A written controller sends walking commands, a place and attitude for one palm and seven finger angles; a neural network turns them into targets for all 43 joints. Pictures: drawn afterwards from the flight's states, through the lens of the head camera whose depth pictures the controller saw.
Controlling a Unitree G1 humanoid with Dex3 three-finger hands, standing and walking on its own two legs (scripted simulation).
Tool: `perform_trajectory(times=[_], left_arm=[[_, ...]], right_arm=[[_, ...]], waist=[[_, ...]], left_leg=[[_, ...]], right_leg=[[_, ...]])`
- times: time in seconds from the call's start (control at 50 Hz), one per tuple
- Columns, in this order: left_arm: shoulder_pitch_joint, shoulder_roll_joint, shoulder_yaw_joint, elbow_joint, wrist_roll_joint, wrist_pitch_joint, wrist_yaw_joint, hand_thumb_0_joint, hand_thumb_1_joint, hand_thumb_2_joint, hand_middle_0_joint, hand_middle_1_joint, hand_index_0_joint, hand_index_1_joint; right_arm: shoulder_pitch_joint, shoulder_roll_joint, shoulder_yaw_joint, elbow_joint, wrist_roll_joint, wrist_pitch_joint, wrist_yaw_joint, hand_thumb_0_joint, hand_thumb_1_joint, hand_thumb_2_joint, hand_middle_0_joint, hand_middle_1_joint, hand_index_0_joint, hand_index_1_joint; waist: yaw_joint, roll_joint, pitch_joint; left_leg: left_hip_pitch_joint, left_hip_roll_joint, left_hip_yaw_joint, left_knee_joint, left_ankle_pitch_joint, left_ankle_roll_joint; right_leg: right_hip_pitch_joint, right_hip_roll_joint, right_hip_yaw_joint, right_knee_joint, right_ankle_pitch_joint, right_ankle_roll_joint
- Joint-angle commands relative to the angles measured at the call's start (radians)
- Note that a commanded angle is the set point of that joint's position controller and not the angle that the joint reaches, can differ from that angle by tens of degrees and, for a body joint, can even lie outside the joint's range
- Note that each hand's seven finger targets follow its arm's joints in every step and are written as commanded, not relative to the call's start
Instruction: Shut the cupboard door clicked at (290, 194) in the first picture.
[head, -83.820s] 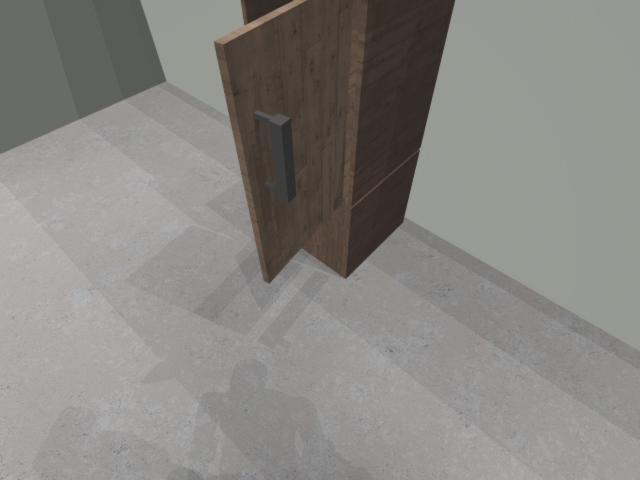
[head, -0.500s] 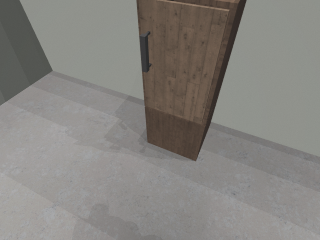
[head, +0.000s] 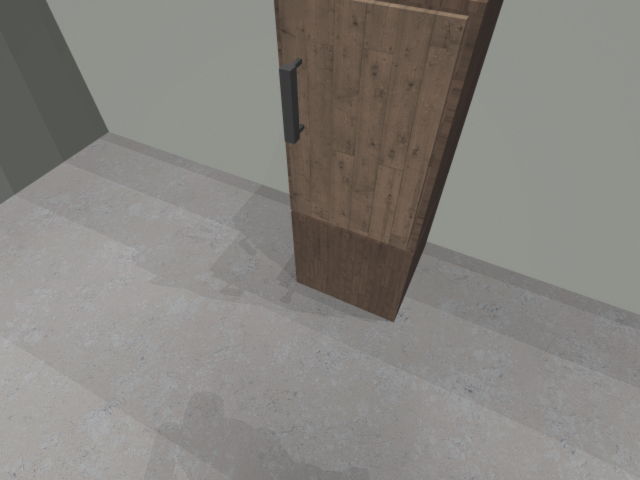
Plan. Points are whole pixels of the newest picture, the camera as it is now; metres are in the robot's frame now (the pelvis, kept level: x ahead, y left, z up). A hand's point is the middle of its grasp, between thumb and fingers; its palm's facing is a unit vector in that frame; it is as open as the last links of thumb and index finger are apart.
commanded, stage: look to check the result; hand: left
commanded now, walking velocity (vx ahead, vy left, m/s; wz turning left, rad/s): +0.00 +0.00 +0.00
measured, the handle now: (294, 101) +0.85 +0.11 +0.03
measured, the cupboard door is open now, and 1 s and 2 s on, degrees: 0 0 0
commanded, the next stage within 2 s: stand and wait in 0.20 s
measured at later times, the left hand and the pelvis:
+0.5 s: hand out of the picture +0.07 +0.22 -0.16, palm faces +0.00 -0.96 -0.29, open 7.4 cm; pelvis +0.02 -0.01 +0.00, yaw +0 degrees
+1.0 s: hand out of the picture +0.06 +0.21 -0.17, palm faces +0.00 -0.96 -0.29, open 7.4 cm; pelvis +0.02 -0.01 +0.00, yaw +0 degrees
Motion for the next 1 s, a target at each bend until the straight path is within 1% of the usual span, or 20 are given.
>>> perform_trajectory(times=[0.0, 0.02, 0.08, 0.22, 0.24, 0.28, 0.42, 0.46, 0.6, 0.64, 0.66, 0.68, 0.72, 0.8, 0.82, 0.84, 0.86, 0.9, 0.94, 0.98], left_arm=[[-0.006, 0.18, 0.031, -0.044, -0.002, -0.017, 0.012, 0.0, 0.9, 0.9, -0.2, -0.3, -0.2, -0.3], [-0.004, 0.179, 0.031, -0.042, -0.002, -0.018, 0.012, 0.0, 0.9, 0.9, -0.2, -0.3, -0.2, -0.3], [-0.006, 0.187, 0.032, -0.044, -0.002, -0.02, 0.013, 0.0, 0.9, 0.9, -0.2, -0.3, -0.2, -0.3], [-0.007, 0.189, 0.03, -0.042, -0.002, -0.019, 0.013, 0.0, 0.9, 0.9, -0.2, -0.3, -0.2, -0.3], [-0.009, 0.186, 0.029, -0.041, -0.003, -0.018, 0.013, 0.0, 0.9, 0.9, -0.2, -0.3, -0.2, -0.3], [-0.006, 0.189, 0.03, -0.042, -0.002, -0.019, 0.014, 0.0, 0.9, 0.9, -0.2, -0.3, -0.2, -0.3], [-0.008, 0.184, 0.03, -0.041, -0.003, -0.019, 0.014, 0.0, 0.9, 0.9, -0.2, -0.3, -0.2, -0.3], [0.0, 0.186, 0.032, -0.044, -0.002, -0.02, 0.014, 0.0, 0.9, 0.9, -0.2, -0.3, -0.2, -0.3], [-0.003, 0.175, 0.028, -0.039, -0.004, -0.016, 0.014, 0.0, 0.9, 0.9, -0.2, -0.3, -0.2, -0.3], [0.003, 0.175, 0.029, -0.039, -0.004, -0.017, 0.015, 0.0, 0.9, 0.9, -0.2, -0.3, -0.2, -0.3], [0.005, 0.179, 0.031, -0.041, -0.003, -0.018, 0.015, 0.0, 0.9, 0.9, -0.2, -0.3, -0.2, -0.3], [0.002, 0.174, 0.029, -0.04, -0.004, -0.017, 0.015, 0.0, 0.9, 0.9, -0.2, -0.3, -0.2, -0.3], [0.005, 0.173, 0.028, -0.039, -0.004, -0.017, 0.016, 0.0, 0.9, 0.9, -0.2, -0.3, -0.2, -0.3], [0.011, 0.172, 0.029, -0.04, -0.005, -0.019, 0.017, 0.0, 0.9, 0.9, -0.2, -0.3, -0.2, -0.3], [0.01, 0.172, 0.029, -0.039, -0.005, -0.019, 0.017, 0.0, 0.9, 0.9, -0.2, -0.3, -0.2, -0.3], [0.011, 0.171, 0.027, -0.038, -0.005, -0.018, 0.017, 0.0, 0.9, 0.9, -0.2, -0.3, -0.2, -0.3], [0.014, 0.174, 0.03, -0.041, -0.003, -0.02, 0.018, 0.0, 0.9, 0.9, -0.2, -0.3, -0.2, -0.3], [0.013, 0.171, 0.027, -0.037, -0.005, -0.019, 0.017, 0.0, 0.9, 0.9, -0.2, -0.3, -0.2, -0.3], [0.016, 0.168, 0.027, -0.037, -0.005, -0.018, 0.017, 0.0, 0.9, 0.9, -0.2, -0.3, -0.2, -0.3], [0.013, 0.171, 0.028, -0.037, -0.004, -0.018, 0.017, 0.0, 0.9, 0.9, -0.2, -0.3, -0.2, -0.3]], right_arm=[[-0.006, -0.17, -0.028, -0.043, 0.002, -0.016, -0.015, 0.0, -0.9, -0.9, 0.2, 0.3, 0.2, 0.3], [-0.006, -0.171, -0.028, -0.044, 0.003, -0.016, -0.015, 0.0, -0.9, -0.9, 0.2, 0.3, 0.2, 0.3], [-0.013, -0.172, -0.029, -0.044, 0.004, -0.015, -0.016, 0.0, -0.9, -0.9, 0.2, 0.3, 0.2, 0.3], [-0.019, -0.176, -0.025, -0.04, 0.003, -0.014, -0.016, 0.0, -0.9, -0.9, 0.2, 0.3, 0.2, 0.3], [-0.021, -0.176, -0.024, -0.04, 0.002, -0.014, -0.016, 0.0, -0.9, -0.9, 0.2, 0.3, 0.2, 0.3], [-0.02, -0.174, -0.024, -0.04, 0.002, -0.015, -0.016, 0.0, -0.9, -0.9, 0.2, 0.3, 0.2, 0.3], [-0.015, -0.173, -0.022, -0.039, 0.002, -0.016, -0.018, 0.0, -0.9, -0.9, 0.2, 0.3, 0.2, 0.3], [-0.013, -0.177, -0.022, -0.039, 0.004, -0.015, -0.019, 0.0, -0.9, -0.9, 0.2, 0.3, 0.2, 0.3], [0.0, -0.164, -0.019, -0.033, 0.002, -0.015, -0.02, 0.0, -0.9, -0.9, 0.2, 0.3, 0.2, 0.3], [0.001, -0.163, -0.02, -0.032, 0.003, -0.015, -0.02, 0.0, -0.9, -0.9, 0.2, 0.3, 0.2, 0.3], [0.0, -0.166, -0.02, -0.034, 0.005, -0.015, -0.02, 0.0, -0.9, -0.9, 0.2, 0.3, 0.2, 0.3], [0.004, -0.162, -0.021, -0.031, 0.003, -0.014, -0.02, 0.0, -0.9, -0.9, 0.2, 0.3, 0.2, 0.3], [0.006, -0.161, -0.021, -0.029, 0.003, -0.014, -0.02, 0.0, -0.9, -0.9, 0.2, 0.3, 0.2, 0.3], [0.012, -0.158, -0.021, -0.028, 0.004, -0.016, -0.021, 0.0, -0.9, -0.9, 0.2, 0.3, 0.2, 0.3], [0.01, -0.159, -0.022, -0.029, 0.004, -0.015, -0.021, 0.0, -0.9, -0.9, 0.2, 0.3, 0.2, 0.3], [0.011, -0.161, -0.022, -0.028, 0.004, -0.015, -0.021, 0.0, -0.9, -0.9, 0.2, 0.3, 0.2, 0.3], [0.011, -0.159, -0.023, -0.029, 0.006, -0.014, -0.021, 0.0, -0.9, -0.9, 0.2, 0.3, 0.2, 0.3], [0.013, -0.156, -0.021, -0.027, 0.004, -0.014, -0.021, 0.0, -0.9, -0.9, 0.2, 0.3, 0.2, 0.3], [0.012, -0.157, -0.021, -0.027, 0.004, -0.014, -0.021, 0.0, -0.9, -0.9, 0.2, 0.3, 0.2, 0.3], [0.013, -0.155, -0.022, -0.026, 0.005, -0.013, -0.021, 0.0, -0.9, -0.9, 0.2, 0.3, 0.2, 0.3]], waist=[[-0.001, -0.022, -0.062], [-0.002, -0.026, -0.077], [-0.002, -0.03, -0.072], [0.001, -0.006, -0.054], [0.0, -0.013, -0.045], [0.001, -0.013, -0.058], [0.001, -0.008, -0.059], [0.004, -0.018, -0.058], [0.003, -0.003, -0.046], [0.003, -0.011, -0.051], [0.004, -0.027, -0.048], [0.001, -0.016, -0.046], [0.002, -0.024, -0.046], [0.001, -0.013, -0.064], [0.001, -0.023, -0.057], [0.0, -0.013, -0.056], [0.002, -0.026, -0.051], [0.001, -0.008, -0.05], [0.001, -0.024, -0.038], [-0.001, -0.016, -0.031]], left_leg=[[0.016, 0.102, -0.082, -0.05, 0.143, 0.024], [0.025, 0.103, -0.082, -0.051, 0.146, 0.024], [0.03, 0.104, -0.08, -0.048, 0.164, 0.023], [0.026, 0.104, -0.077, -0.061, 0.153, 0.019], [0.023, 0.104, -0.079, -0.065, 0.147, 0.019], [0.034, 0.104, -0.078, -0.06, 0.163, 0.02], [0.033, 0.106, -0.073, -0.065, 0.171, 0.016], [0.039, 0.106, -0.074, -0.063, 0.173, 0.018], [0.029, 0.106, -0.072, -0.069, 0.165, 0.015], [0.035, 0.106, -0.072, -0.069, 0.162, 0.016], [0.04, 0.106, -0.072, -0.067, 0.165, 0.017], [0.036, 0.106, -0.072, -0.067, 0.163, 0.016], [0.037, 0.105, -0.07, -0.07, 0.159, 0.016], [0.045, 0.107, -0.069, -0.063, 0.182, 0.017], [0.045, 0.107, -0.068, -0.065, 0.176, 0.016], [0.045, 0.107, -0.067, -0.066, 0.171, 0.016], [0.047, 0.107, -0.069, -0.065, 0.174, 0.018], [0.04, 0.106, -0.069, -0.067, 0.167, 0.016], [0.039, 0.106, -0.069, -0.069, 0.16, 0.017], [0.037, 0.107, -0.066, -0.07, 0.152, 0.016]], right_leg=[[0.029, -0.122, 0.112, -0.072, 0.163, -0.03], [0.036, -0.122, 0.111, -0.071, 0.168, -0.03], [0.042, -0.124, 0.108, -0.071, 0.205, -0.03], [0.049, -0.124, 0.112, -0.083, 0.195, -0.03], [0.045, -0.122, 0.111, -0.085, 0.186, -0.03], [0.052, -0.124, 0.111, -0.083, 0.206, -0.031], [0.066, -0.124, 0.109, -0.083, 0.229, -0.032], [0.061, -0.121, 0.108, -0.086, 0.224, -0.032], [0.069, -0.121, 0.105, -0.087, 0.209, -0.031], [0.068, -0.122, 0.108, -0.089, 0.212, -0.032], [0.058, -0.119, 0.106, -0.089, 0.214, -0.032], [0.063, -0.121, 0.106, -0.09, 0.212, -0.031], [0.062, -0.12, 0.11, -0.089, 0.215, -0.032], [0.077, -0.121, 0.109, -0.082, 0.247, -0.033], [0.071, -0.121, 0.11, -0.083, 0.246, -0.033], [0.07, -0.12, 0.11, -0.085, 0.237, -0.033], [0.062, -0.119, 0.108, -0.085, 0.237, -0.034], [0.069, -0.121, 0.112, -0.087, 0.233, -0.034], [0.06, -0.119, 0.11, -0.089, 0.224, -0.032], [0.055, -0.119, 0.109, -0.092, 0.21, -0.031]])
